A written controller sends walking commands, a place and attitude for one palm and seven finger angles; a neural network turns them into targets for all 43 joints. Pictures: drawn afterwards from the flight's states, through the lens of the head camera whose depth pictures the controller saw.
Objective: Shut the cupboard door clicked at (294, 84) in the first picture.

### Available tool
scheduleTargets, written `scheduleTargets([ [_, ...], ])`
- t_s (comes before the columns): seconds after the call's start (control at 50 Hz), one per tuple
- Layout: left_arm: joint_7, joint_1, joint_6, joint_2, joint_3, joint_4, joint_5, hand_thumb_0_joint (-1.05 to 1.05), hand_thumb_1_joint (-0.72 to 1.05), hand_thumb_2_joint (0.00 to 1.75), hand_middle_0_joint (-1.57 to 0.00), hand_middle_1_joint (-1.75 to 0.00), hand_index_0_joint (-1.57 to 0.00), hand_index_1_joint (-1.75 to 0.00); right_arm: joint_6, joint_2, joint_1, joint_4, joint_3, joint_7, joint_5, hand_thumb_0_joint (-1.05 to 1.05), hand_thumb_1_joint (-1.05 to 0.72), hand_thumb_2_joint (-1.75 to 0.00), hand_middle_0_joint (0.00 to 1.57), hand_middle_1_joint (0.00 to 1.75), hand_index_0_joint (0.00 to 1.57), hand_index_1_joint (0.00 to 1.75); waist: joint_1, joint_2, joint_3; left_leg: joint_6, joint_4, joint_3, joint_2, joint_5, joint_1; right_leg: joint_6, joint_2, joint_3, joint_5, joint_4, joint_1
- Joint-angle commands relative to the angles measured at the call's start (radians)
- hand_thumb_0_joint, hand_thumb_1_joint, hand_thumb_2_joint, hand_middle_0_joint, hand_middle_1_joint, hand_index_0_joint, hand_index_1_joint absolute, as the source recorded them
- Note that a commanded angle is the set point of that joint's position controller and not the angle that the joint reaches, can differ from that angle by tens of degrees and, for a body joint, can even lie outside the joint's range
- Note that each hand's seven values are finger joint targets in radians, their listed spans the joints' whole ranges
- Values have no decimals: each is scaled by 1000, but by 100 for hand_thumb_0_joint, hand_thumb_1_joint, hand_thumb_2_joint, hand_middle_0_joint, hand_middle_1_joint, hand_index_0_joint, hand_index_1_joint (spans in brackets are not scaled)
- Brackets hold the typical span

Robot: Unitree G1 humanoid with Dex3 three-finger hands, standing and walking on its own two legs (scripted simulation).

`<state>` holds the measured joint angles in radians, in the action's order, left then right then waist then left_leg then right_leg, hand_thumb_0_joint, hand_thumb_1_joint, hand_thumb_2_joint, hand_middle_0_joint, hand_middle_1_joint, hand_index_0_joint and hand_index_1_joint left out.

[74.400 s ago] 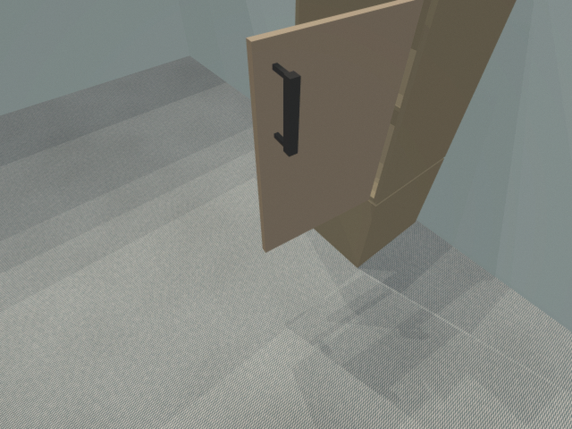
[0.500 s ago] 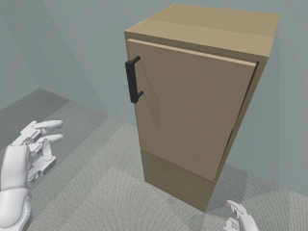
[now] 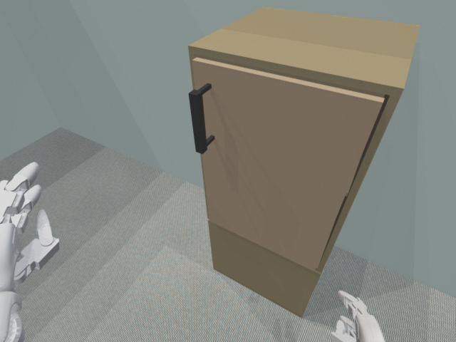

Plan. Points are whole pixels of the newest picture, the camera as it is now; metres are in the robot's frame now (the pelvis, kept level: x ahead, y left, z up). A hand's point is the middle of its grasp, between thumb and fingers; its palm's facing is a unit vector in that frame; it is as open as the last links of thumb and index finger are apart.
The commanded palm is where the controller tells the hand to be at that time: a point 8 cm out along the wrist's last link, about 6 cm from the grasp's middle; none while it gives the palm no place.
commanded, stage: step back with the hand held close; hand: left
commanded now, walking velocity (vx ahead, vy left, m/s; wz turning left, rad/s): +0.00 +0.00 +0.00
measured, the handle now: (203, 119) +0.57 +0.13 +0.12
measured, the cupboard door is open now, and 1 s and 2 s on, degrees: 0 0 0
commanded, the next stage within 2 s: stop stepping back and stand still in 1.40 s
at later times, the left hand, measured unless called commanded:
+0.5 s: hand (48, 248) +0.19 +0.27 +0.15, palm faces +0.37 -0.80 -0.47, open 7.4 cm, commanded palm +0.12 +0.31 +0.17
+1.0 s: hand out of the picture +0.07 +0.30 +0.17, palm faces +0.54 -0.72 -0.44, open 7.4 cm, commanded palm +0.00 +0.33 +0.17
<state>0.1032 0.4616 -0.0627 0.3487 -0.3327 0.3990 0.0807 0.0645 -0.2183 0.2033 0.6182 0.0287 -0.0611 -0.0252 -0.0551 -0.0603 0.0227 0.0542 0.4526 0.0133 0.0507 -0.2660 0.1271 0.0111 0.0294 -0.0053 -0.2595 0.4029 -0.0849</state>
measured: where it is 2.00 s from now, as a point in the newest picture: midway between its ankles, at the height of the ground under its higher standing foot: outside the picture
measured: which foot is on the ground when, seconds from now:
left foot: down 0.00-1.00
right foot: down 0.00-1.00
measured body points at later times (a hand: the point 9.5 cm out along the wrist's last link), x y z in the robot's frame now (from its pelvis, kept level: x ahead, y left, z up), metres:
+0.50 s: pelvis -0.02 +0.01 -0.01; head -0.03 +0.01 +0.44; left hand +0.16 +0.31 +0.18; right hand +0.14 -0.25 -0.08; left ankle -0.01 +0.08 -0.74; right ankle -0.02 -0.12 -0.74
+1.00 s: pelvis -0.11 +0.02 -0.03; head -0.12 +0.03 +0.42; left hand +0.03 +0.33 +0.19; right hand +0.05 -0.22 -0.11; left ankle -0.01 +0.09 -0.74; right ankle -0.02 -0.11 -0.74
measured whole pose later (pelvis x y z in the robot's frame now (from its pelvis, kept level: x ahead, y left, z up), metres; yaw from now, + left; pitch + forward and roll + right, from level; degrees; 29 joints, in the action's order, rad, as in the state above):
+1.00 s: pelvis -0.11 +0.02 -0.03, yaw +5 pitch -2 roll -2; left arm 0.15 0.48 -0.24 0.40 -0.47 0.50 0.01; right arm 0.02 -0.22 0.28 0.57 -0.01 -0.07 -0.02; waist 0.02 -0.01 -0.01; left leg 0.09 0.75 -0.07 0.01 -0.30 0.49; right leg -0.02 0.04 -0.03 -0.25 0.69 -0.42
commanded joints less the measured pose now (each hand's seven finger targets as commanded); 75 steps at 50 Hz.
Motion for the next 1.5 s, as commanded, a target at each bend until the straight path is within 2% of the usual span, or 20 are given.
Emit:
scheduleTargets([
  [0.0,11,-77,-54,177,-118,169,3,0,90,90,-20,-30,-20,-30,46,-108,-136,-163,-39,-9,2,0,-90,-90,20,30,20,30,-1,-30,-12,-46,-89,30,-67,234,18,16,-25,15,177,-52,-33],
  [0.08,5,-73,-58,186,-129,159,2,0,90,90,-20,-30,-20,-30,41,-118,-135,-165,-47,-10,2,0,-90,-90,20,30,20,30,-4,3,21,-37,-82,23,-68,244,-3,11,-24,14,186,-54,-33],
  [0.1,16,-186,-98,314,-240,234,-4,0,90,90,-20,-30,-20,-30,27,-144,-124,-200,-60,-11,-8,0,-90,-90,20,30,20,30,27,-13,31,-4,-35,53,-93,182,62,17,-84,-100,251,-74,-67],
  [0.16,10,-44,-109,202,-141,142,-7,0,90,90,-20,-30,-20,-30,-5,-133,-112,-185,-63,-11,-1,0,-90,-90,20,30,20,30,43,57,75,-10,17,57,-88,210,35,31,-134,-129,309,-66,-99],
  [0.28,29,16,-117,259,-191,181,-7,0,90,90,-20,-30,-20,-30,-49,-138,-117,-211,-78,-23,-6,0,-90,-90,20,30,20,30,44,40,168,-20,48,54,-118,411,41,22,-140,-110,486,40,-77],
  [0.42,45,53,-129,283,-220,248,-8,0,90,90,-20,-30,-20,-30,-86,-136,-110,-248,-80,-34,-11,0,-90,-90,20,30,20,30,48,7,170,-16,17,90,-146,416,143,12,-110,-96,422,113,-52],
  [0.66,56,4,-168,233,-212,227,-49,0,90,90,-20,-30,-20,-30,-43,-162,-72,-255,-86,-36,-2,0,-90,-90,20,30,20,30,58,-69,23,65,-168,197,-204,-387,649,-16,-36,-85,62,224,91],
  [0.74,58,-53,-190,230,-216,251,-70,0,90,90,-20,-30,-20,-30,-19,-166,-57,-249,-89,-34,3,0,-90,-90,20,30,20,30,60,-59,24,78,-163,215,-211,-501,743,-15,-27,-89,-10,272,124],
  [0.94,63,-9,-235,257,-275,293,-69,0,90,90,-20,-30,-20,-30,23,-146,-55,-222,-91,-21,6,0,-90,-90,20,30,20,30,60,-16,44,56,-36,151,-196,-481,683,16,-42,-183,13,287,-17],
  [1.04,68,-59,-248,240,-241,291,-54,0,90,90,-20,-30,-20,-30,29,-123,-33,-180,-91,-5,16,0,-90,-90,20,30,20,30,80,133,18,-9,154,71,-128,-351,410,69,-160,-330,-221,53,-393],
  [1.12,79,-101,-261,245,-231,302,-57,0,90,90,-20,-30,-20,-30,41,-130,-32,-171,-91,-14,13,0,-90,-90,20,30,20,30,88,47,41,17,28,117,-171,-384,364,20,-82,-202,-247,129,-423],
  [1.18,77,-83,-261,267,-286,301,-58,0,90,90,-20,-30,-20,-30,60,-139,-81,-187,-98,-26,12,0,-90,-90,20,30,20,30,53,-198,101,105,-255,304,-401,-514,659,-39,60,-18,-132,637,-95],
  [1.24,63,-64,-280,286,-310,387,-23,0,90,90,-20,-30,-20,-30,98,-123,-78,-172,-119,-8,9,0,-90,-90,20,30,20,30,48,-93,208,55,-209,162,-391,-238,377,-30,54,1,-264,698,-220],
  [1.3,51,86,-264,234,-278,298,-1,0,90,90,-20,-30,-20,-30,109,-108,-92,-176,-106,11,-4,0,-90,-90,20,30,20,30,46,-162,170,-9,-265,53,-385,-308,366,-21,52,76,-307,552,-185],
  [1.36,43,-37,-250,226,-235,334,8,0,90,90,-20,-30,-20,-30,111,-111,-93,-148,-82,17,15,0,-90,-90,20,30,20,30,47,-169,118,-55,-284,50,-381,-315,320,-10,42,77,-333,260,-139],
  [1.4,42,-106,-260,223,-213,332,-5,0,90,90,-20,-30,-20,-30,111,-96,-81,-120,-90,22,18,0,-90,-90,20,30,20,30,44,-57,112,-100,-95,-23,-302,-209,176,10,-38,-23,-274,-37,-233],
  [1.42,45,-126,-266,242,-206,321,-14,0,90,90,-20,-30,-20,-30,109,-73,-71,-105,-89,25,14,0,-90,-90,20,30,20,30,42,108,110,-131,134,-95,-218,-99,86,60,-147,-212,-235,-181,-351],
  [1.44,58,-188,-273,287,-206,323,-30,0,90,90,-20,-30,-20,-30,102,-61,-74,-86,-86,20,11,0,-90,-90,20,30,20,30,51,305,100,-136,399,-93,-140,-86,67,124,-343,-454,-81,-250,-498],
  [1.46,72,-241,-280,338,-230,334,-44,0,90,90,-20,-30,-20,-30,103,-62,-108,-97,-72,16,23,0,-90,-90,20,30,20,30,37,311,74,-125,527,-78,-117,-188,179,140,-389,-382,251,-192,-427],
  [1.48,72,-244,-269,333,-224,320,-48,0,90,90,-20,-30,-20,-30,106,-72,-133,-103,-87,10,-4,0,-90,-90,20,30,20,30,33,389,117,-109,595,-26,-65,-224,304,88,-349,-384,544,-105,-320],
])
